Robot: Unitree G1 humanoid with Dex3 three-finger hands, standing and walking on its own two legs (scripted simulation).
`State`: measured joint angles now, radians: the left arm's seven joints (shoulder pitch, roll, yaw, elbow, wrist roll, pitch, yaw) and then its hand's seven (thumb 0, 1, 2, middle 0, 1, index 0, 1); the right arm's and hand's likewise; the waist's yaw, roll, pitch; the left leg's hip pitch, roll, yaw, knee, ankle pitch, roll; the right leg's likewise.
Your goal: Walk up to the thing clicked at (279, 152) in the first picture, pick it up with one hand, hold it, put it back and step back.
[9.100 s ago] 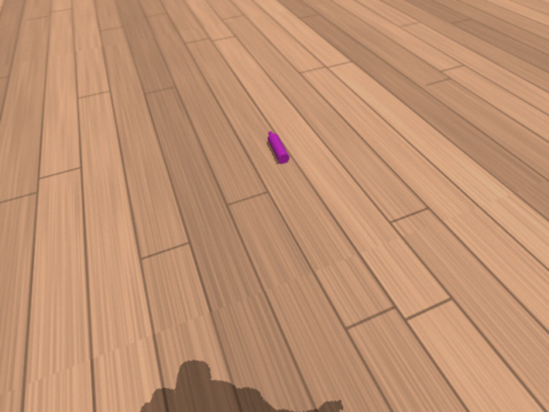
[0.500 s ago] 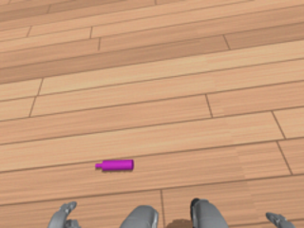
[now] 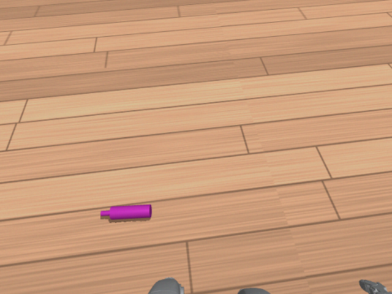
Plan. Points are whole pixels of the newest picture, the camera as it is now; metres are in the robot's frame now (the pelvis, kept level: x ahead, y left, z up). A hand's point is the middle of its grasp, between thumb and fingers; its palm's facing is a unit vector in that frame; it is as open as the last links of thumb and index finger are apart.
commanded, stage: walk up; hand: left
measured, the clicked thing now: (126, 212) +0.52 +0.39 -0.72
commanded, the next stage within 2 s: stand in 0.66 s
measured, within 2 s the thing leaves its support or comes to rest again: neither
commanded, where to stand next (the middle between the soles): +0.13 +0.01 m, yaw +1 degrees
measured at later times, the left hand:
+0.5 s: hand out of the picture +0.09 +0.26 -0.13, palm faces -0.02 -0.95 -0.32, open 7.4 cm
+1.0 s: hand out of the picture +0.07 +0.27 -0.13, palm faces -0.03 -0.94 -0.34, open 7.4 cm
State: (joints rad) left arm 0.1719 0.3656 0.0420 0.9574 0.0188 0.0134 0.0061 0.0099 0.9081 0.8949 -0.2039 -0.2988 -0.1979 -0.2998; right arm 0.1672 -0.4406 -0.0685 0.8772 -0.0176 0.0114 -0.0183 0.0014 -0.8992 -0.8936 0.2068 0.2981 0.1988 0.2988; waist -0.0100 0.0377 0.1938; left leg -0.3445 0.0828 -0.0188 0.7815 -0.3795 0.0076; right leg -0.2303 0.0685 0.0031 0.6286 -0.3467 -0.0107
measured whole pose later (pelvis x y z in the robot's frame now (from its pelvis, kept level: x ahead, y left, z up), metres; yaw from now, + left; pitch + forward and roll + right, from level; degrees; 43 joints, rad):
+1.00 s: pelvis -0.01 +0.02 +0.03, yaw -1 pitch -2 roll +0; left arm 0.10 0.36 0.00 1.14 0.00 -0.02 -0.01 0.01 0.91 0.89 -0.20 -0.30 -0.20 -0.30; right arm 0.07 -0.34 -0.01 1.13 -0.01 -0.02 0.01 0.00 -0.90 -0.89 0.21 0.30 0.20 0.30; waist 0.00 0.00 0.05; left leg -0.14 0.00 -0.01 0.34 -0.16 -0.01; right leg -0.11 -0.01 0.05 0.33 -0.18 0.03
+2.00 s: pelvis +0.00 +0.01 +0.03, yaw +0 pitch -2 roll +0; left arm 0.12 0.36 0.00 1.13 0.00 -0.01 0.00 0.01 0.91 0.89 -0.20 -0.30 -0.20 -0.30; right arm 0.09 -0.35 0.00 1.15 -0.01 -0.01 0.01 0.00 -0.90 -0.89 0.21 0.30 0.20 0.30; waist 0.00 0.00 0.05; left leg -0.13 0.01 -0.02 0.32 -0.16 -0.01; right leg -0.09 -0.01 0.03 0.32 -0.18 0.02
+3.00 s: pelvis +0.02 +0.01 +0.03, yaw +0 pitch -2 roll +0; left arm 0.11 0.35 0.00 1.11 0.01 -0.01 0.00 0.01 0.91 0.89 -0.21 -0.30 -0.20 -0.30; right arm 0.09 -0.35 0.00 1.13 -0.01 -0.02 0.00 0.00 -0.90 -0.89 0.21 0.30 0.20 0.30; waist 0.00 0.00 0.05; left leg -0.11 0.01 -0.03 0.32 -0.18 -0.02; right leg -0.07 -0.01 0.03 0.31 -0.21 0.02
